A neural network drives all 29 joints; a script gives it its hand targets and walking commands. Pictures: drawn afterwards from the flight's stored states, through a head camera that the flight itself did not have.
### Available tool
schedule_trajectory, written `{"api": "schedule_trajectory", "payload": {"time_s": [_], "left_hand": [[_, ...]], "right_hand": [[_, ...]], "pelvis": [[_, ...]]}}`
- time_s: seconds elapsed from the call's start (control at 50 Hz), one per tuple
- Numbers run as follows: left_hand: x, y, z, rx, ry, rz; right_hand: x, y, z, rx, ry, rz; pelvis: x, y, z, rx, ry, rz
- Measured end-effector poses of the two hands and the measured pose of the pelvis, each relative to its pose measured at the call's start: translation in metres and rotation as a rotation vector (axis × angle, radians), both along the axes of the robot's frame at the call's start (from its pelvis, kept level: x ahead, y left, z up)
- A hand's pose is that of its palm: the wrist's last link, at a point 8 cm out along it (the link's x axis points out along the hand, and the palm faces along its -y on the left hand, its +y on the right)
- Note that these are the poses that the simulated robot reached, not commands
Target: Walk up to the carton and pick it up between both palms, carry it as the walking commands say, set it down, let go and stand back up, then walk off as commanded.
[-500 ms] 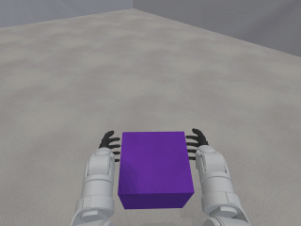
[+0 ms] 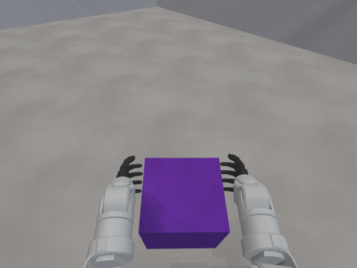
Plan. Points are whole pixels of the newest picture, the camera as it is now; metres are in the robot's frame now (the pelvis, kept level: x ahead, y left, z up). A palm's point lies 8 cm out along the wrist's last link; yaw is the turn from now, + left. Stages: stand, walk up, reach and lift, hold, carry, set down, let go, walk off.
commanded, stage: reach and lift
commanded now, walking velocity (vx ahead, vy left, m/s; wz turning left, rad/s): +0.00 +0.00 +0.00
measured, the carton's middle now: (181, 204) +0.30 +0.00 -0.04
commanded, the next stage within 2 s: hold in 0.20 s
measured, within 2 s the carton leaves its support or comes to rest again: neither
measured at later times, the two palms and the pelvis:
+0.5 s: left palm (123, 189) +0.28 +0.14 +0.06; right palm (243, 186) +0.28 -0.14 +0.05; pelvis -0.01 +0.00 +0.00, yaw +0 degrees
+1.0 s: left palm (98, 163) +0.35 +0.21 +0.07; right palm (204, 161) +0.35 -0.06 +0.07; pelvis +0.06 +0.07 +0.00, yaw +1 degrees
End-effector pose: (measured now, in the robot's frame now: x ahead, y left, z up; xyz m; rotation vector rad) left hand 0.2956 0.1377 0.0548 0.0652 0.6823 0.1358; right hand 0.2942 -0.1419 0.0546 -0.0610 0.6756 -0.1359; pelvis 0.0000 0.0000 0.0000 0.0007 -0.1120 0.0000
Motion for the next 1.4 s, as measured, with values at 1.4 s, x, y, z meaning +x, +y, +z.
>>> {"api": "schedule_trajectory", "payload": {"time_s": [1.4], "left_hand": [[0.296, 0.13, 0.034, 0.02, 0.118, 0.208]], "right_hand": [[0.318, 0.144, 0.027, 0.045, 0.129, -0.046]], "pelvis": [[0.302, 0.117, -0.003, 0.027, 0.193, 0.054]]}}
